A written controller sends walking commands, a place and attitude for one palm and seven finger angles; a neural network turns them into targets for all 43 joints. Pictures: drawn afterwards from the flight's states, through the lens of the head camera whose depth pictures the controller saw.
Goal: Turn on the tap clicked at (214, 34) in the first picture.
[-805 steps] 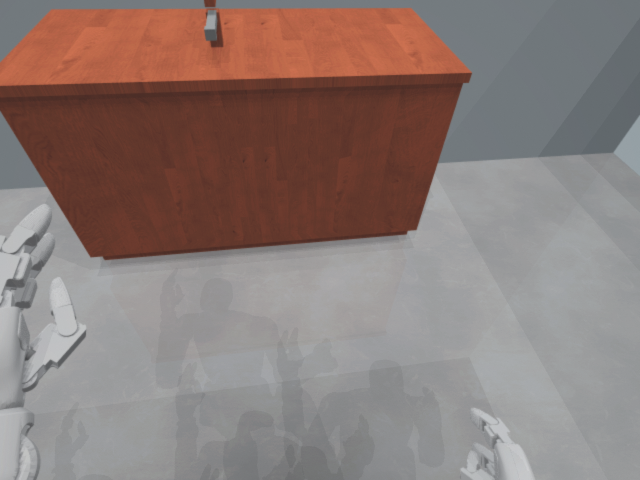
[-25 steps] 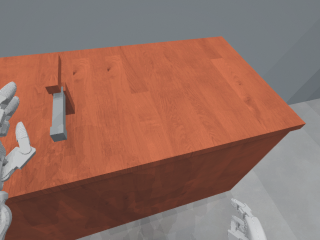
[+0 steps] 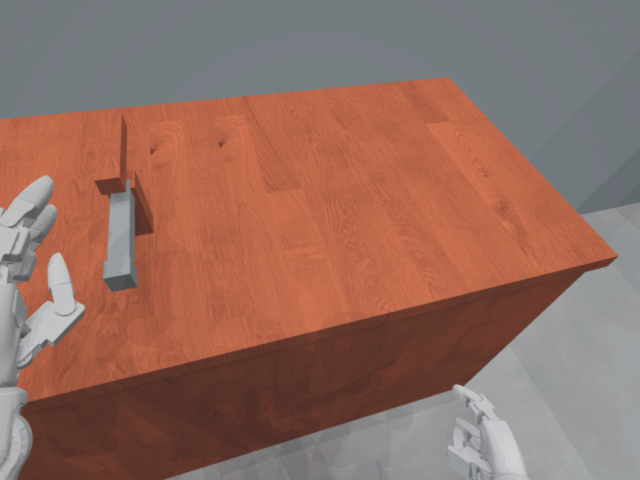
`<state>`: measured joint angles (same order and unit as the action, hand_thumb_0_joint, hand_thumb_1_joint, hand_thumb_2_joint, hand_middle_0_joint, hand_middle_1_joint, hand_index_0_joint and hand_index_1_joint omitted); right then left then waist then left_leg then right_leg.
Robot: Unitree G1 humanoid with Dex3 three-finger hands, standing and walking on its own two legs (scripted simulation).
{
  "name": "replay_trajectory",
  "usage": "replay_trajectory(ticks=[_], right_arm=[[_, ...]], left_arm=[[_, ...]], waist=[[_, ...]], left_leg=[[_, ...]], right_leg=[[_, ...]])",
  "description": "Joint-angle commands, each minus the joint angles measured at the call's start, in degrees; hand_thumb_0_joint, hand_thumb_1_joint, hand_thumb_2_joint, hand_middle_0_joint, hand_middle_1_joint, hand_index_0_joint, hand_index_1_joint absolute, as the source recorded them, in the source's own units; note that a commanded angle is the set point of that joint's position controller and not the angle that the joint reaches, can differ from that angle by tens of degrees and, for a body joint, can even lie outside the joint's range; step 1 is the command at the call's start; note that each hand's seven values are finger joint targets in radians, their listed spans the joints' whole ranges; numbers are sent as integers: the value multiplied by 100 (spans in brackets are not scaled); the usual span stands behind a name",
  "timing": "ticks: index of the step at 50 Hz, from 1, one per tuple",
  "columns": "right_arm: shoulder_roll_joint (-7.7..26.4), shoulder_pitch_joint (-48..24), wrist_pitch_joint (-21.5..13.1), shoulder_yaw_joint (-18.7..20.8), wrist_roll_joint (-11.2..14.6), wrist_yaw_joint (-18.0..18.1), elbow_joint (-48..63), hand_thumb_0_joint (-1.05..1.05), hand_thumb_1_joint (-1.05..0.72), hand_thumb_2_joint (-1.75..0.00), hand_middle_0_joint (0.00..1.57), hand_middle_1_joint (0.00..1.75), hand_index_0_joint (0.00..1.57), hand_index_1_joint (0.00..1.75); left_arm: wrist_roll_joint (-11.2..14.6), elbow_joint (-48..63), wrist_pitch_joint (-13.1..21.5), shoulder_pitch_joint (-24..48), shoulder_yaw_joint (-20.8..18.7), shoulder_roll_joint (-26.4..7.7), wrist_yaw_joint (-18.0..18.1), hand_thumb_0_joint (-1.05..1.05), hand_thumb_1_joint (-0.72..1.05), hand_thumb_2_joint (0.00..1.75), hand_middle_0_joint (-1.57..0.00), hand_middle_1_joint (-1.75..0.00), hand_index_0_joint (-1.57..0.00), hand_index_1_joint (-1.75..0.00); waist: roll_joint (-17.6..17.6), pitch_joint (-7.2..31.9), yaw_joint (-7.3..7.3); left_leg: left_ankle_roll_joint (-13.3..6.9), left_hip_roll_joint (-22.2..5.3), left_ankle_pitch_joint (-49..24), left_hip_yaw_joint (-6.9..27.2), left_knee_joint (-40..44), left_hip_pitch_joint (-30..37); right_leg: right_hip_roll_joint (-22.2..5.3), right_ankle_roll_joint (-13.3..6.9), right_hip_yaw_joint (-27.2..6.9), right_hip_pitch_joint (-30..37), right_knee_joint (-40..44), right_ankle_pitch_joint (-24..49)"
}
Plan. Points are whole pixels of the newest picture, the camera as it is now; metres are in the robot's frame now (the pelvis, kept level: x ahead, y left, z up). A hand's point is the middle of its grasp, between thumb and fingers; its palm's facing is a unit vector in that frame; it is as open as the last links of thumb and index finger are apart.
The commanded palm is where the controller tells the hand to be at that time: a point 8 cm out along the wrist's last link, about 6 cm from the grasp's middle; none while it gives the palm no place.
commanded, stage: look again from close up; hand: left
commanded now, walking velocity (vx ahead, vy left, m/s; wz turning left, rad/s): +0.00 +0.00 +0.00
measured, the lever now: (121, 274) +0.31 +0.27 +0.08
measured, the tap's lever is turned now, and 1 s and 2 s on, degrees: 0 0 0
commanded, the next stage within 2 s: shuffle to correct the standing spot in 0.10 s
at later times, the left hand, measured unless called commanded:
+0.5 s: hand (111, 328) +0.20 +0.21 +0.17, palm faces +0.33 -0.85 -0.40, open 7.4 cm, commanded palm +0.14 +0.24 +0.17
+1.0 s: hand (100, 360) +0.18 +0.21 +0.16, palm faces +0.36 -0.85 -0.39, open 7.4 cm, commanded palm +0.12 +0.24 +0.17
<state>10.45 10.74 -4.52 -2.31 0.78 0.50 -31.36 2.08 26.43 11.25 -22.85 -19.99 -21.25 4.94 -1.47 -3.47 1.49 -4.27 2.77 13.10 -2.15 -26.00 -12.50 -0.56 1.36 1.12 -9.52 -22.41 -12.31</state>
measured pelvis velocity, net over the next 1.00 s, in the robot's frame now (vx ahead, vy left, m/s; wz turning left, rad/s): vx -0.04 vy -0.03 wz -0.01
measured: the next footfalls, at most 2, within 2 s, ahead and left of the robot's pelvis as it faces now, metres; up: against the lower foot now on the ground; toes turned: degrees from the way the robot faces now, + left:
none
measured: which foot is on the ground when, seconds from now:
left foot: down 0.00-1.00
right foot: down 0.00-1.00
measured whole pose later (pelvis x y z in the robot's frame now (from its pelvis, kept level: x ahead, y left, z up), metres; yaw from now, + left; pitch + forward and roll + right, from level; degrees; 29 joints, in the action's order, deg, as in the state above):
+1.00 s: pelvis -0.04 -0.03 +0.00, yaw -1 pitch -1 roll -1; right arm 12.5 14.8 -5.8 -0.3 1.5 2.7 -33.6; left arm 1.9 26.7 9.6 -25.9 -19.3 -21.5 7.5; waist -0.9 -1.7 -0.2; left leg -1.9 1.9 12.2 1.1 -25.9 -12.6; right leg 1.4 -1.2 1.4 -13.2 -23.3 -9.0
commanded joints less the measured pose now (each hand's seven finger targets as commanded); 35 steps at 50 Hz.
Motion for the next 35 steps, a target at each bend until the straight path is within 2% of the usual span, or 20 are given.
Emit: replay_trajectory(ticks=[1, 4, 5, 6, 8, 10, 11, 15, 16, 17, 20, 21, 25, 26, 28, 30, 31, 32, 34, 35], right_arm=[[816, -458, -278, 333, 33, 90, 868, 0, -90, -90, 20, 30, 20, 30], [808, -423, -301, 361, 49, 113, 874, 0, -90, -90, 20, 30, 20, 30], [792, -522, -293, 339, 80, 121, 862, 0, -90, -90, 20, 30, 20, 30], [822, -443, -274, 337, 39, 120, 845, 0, -90, -90, 20, 30, 20, 30], [811, -449, -301, 367, 58, 137, 859, 0, -90, -90, 20, 30, 20, 30], [797, -520, -297, 346, 84, 151, 842, 0, -90, -90, 20, 30, 20, 30], [806, -455, -287, 332, 51, 160, 848, 0, -90, -90, 20, 30, 20, 30], [778, -516, -348, 345, 74, 209, 891, 0, -90, -90, 20, 30, 20, 30], [791, -444, -313, 335, 26, 197, 916, 0, -90, -90, 20, 30, 20, 30], [764, -421, -356, 390, 50, 195, 987, 0, -90, -90, 20, 30, 20, 30], [734, -439, -368, 375, 64, 155, 990, 0, -90, -90, 20, 30, 20, 30], [755, -385, -332, 370, 17, 137, 1007, 0, -90, -90, 20, 30, 20, 30], [708, -407, -383, 403, 32, 139, 1052, 0, -90, -90, 20, 30, 20, 30], [718, -298, -354, 411, -6, 131, 1043, 0, -90, -90, 20, 30, 20, 30], [710, -247, -422, 478, -12, 164, 1063, 0, -90, -90, 20, 30, 20, 30], [699, -279, -449, 463, 43, 188, 997, 0, -90, -90, 20, 30, 20, 30], [714, -233, -424, 447, 27, 198, 970, 0, -90, -90, 20, 30, 20, 30], [723, -259, -457, 478, 80, 231, 981, 0, -90, -90, 20, 30, 20, 30], [705, -261, -437, 429, 90, 270, 863, 0, -90, -90, 20, 30, 20, 30], [747, -355, -421, 388, 67, 293, 767, 0, -90, -90, 20, 30, 20, 30]], left_arm=[[26, 1196, 349, 255, -487, -817, 113, 0, 90, 90, -20, -30, -20, -30], [40, 1269, 368, 262, -588, -938, 128, 0, 90, 90, -20, -30, -20, -30], [23, 1271, 342, 213, -787, -1124, 161, 0, 90, 90, -20, -30, -20, -30], [57, 1128, 351, 162, -522, -827, 124, 0, 90, 90, -20, -30, -20, -30], [54, 1222, 366, 257, -595, -957, 133, 0, 90, 90, -20, -30, -20, -30], [36, 1189, 326, 188, -752, -1105, 166, 0, 90, 90, -20, -30, -20, -30], [81, 1081, 323, 210, -470, -790, 131, 0, 90, 90, -20, -30, -20, -30], [52, 1360, 357, 394, -728, -1111, 178, 0, 90, 90, -20, -30, -20, -30], [98, 1214, 365, 315, -561, -897, 141, 0, 90, 90, -20, -30, -20, -30], [97, 1458, 398, 388, -555, -911, 130, 0, 90, 90, -20, -30, -20, -30], [104, 1378, 402, 87, -737, -1030, 120, 0, 90, 90, -20, -30, -20, -30], [142, 1268, 407, 12, -599, -860, 80, 0, 90, 90, -20, -30, -20, -30], [168, 1500, 503, -104, -916, -1134, 78, 0, 90, 90, -20, -30, -20, -30], [208, 1479, 539, -135, -732, -916, 34, 0, 90, 90, -20, -30, -20, -30], [239, 1615, 631, -116, -863, -1054, 17, 0, 90, 90, -20, -30, -20, -30], [240, 1458, 560, -302, -947, -1108, 83, 0, 90, 90, -20, -30, -20, -30], [266, 1350, 514, -293, -760, -940, 104, 0, 90, 90, -20, -30, -20, -30], [286, 1482, 476, -183, -823, -1050, 159, 0, 90, 90, -20, -30, -20, -30], [267, 1418, 333, -123, -743, -1055, 259, 0, 90, 90, -20, -30, -20, -30], [225, 1429, 233, -95, -871, -1203, 332, 0, 90, 90, -20, -30, -20, -30]], waist=[[549, 1090, -21], [622, 1078, -31], [552, 1089, -5], [464, 1059, -27], [656, 1046, -37], [564, 1024, -14], [400, 950, -36], [706, 866, 22], [640, 922, 30], [782, 965, 22], [744, 1047, 54], [678, 1052, 51], [613, 1005, 52], [470, 1099, 26], [524, 1083, 1], [456, 1324, -4], [274, 1357, -20], [89, 1299, -16], [-135, 1096, -66], [-170, 1139, -76]], left_leg=[[516, -801, -1309, 692, 497, 384], [476, -806, -1054, 708, 515, 306], [465, -783, -1139, 686, 476, 312], [435, -771, -1057, 692, 488, 292], [426, -804, -932, 684, 513, 331], [393, -767, -936, 660, 477, 306], [386, -769, -932, 681, 527, 314], [550, -957, -1607, 745, 627, 442], [501, -1018, -1725, 760, 644, 424], [527, -1075, -1915, 756, 573, 491], [517, -1142, -2065, 716, 454, 468], [422, -1184, -1761, 677, 464, 378], [385, -1175, -1387, 673, 237, 162], [361, -1144, -1297, 631, 201, 176], [373, -1101, -1073, 578, 25, 147], [380, -865, -285, 432, -180, 243], [383, -703, 204, 340, -343, 175], [398, -546, 585, 323, -737, 294], [412, -365, 714, 402, -1316, 409], [382, -371, 629, 484, -1193, 410]], right_leg=[[-250, -311, -134, 266, 84, 1134], [-314, -331, -221, 341, 129, 1107], [-308, -315, -204, 344, 144, 1175], [-312, -324, -197, 292, 174, 1146], [-343, -329, -263, 272, 181, 1079], [-348, -318, -285, 269, 226, 1138], [-307, -320, -288, 177, 296, 1135], [-154, -277, -200, 33, 90, 1152], [-131, -247, -159, 47, 99, 1108], [-139, -284, -172, 56, 30, 1158], [-134, -299, -167, 13, 15, 1165], [-150, -265, -193, -22, 72, 1064], [-231, -365, -383, -170, 149, 1346], [-224, -347, -329, -180, 175, 1389], [-319, -410, -441, -361, 206, 1515], [-539, -471, -778, -414, 385, 1241], [-700, -500, -953, -513, 566, 691], [-954, -605, -1312, -883, 821, 74], [-1339, -847, -1707, -1471, 1158, -1097], [-1325, -867, -1670, -1391, 1104, -1149]])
